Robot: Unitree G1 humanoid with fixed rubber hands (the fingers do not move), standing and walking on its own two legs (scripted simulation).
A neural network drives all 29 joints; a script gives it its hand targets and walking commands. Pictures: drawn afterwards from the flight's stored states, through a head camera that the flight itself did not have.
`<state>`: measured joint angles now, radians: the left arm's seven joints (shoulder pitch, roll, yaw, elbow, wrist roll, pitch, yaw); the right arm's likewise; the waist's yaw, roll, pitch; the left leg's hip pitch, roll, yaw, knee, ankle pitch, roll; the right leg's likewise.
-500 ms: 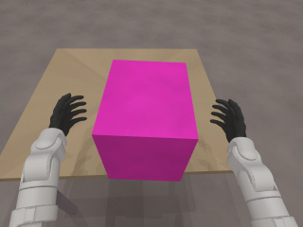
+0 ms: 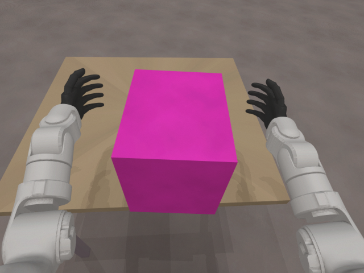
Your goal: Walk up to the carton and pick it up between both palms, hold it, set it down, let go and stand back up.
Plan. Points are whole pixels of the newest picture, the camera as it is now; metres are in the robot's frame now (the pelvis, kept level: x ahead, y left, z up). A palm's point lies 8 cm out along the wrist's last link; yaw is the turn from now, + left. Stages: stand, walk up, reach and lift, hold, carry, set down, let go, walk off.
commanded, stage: reach and lift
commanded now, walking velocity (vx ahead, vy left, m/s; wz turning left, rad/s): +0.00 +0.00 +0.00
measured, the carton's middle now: (175, 143) +0.42 +0.01 +0.03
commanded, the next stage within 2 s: none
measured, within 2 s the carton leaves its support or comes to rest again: neither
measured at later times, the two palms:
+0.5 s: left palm (91, 133) +0.41 +0.21 +0.07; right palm (256, 137) +0.40 -0.18 +0.07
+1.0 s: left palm (98, 140) +0.41 +0.20 +0.05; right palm (253, 142) +0.39 -0.18 +0.05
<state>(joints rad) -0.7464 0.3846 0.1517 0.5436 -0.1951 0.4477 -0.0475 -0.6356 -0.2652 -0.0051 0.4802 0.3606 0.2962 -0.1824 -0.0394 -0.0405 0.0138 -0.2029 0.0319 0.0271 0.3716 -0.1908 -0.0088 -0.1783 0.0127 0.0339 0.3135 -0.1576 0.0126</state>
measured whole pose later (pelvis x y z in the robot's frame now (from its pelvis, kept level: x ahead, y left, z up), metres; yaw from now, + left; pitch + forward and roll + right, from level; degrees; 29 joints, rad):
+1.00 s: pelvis -0.01 +0.00 -0.02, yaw +1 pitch +13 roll -2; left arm -0.87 0.27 -0.03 1.32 -0.23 -0.27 -0.02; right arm -0.76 -0.18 0.06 1.14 0.34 -0.23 -0.14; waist -0.05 -0.01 -0.16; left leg -0.57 0.03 -0.01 0.60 -0.26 -0.01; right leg -0.52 0.02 0.00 0.52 -0.23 0.02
